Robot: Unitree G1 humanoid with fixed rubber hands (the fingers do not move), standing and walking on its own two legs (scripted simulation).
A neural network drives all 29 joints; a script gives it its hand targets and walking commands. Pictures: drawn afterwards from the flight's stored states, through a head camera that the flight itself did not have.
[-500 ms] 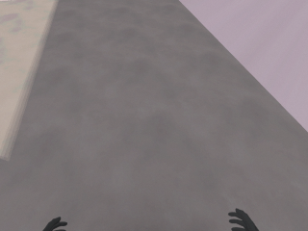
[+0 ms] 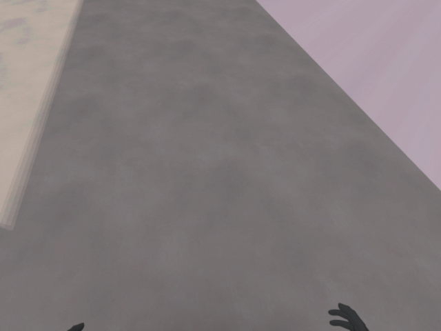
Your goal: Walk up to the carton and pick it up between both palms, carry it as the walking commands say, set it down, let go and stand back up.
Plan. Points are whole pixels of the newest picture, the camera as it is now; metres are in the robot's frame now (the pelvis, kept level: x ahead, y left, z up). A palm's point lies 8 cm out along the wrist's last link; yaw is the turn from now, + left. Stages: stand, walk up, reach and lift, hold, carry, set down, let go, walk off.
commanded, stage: stand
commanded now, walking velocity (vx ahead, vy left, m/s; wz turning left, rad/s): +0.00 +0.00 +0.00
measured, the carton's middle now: out of the picture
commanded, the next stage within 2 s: walk up in 0.60 s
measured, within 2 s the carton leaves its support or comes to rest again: neither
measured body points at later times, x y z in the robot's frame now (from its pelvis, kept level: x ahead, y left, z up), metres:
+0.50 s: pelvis -0.01 +0.00 +0.01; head +0.00 +0.01 +0.46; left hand +0.08 +0.29 -0.12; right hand +0.14 -0.26 -0.10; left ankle +0.02 +0.12 -0.72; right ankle +0.03 -0.13 -0.72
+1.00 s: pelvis -0.02 -0.01 +0.01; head +0.01 -0.02 +0.46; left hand +0.04 +0.28 -0.11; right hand +0.08 -0.28 -0.13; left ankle +0.00 +0.13 -0.70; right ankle +0.02 -0.13 -0.72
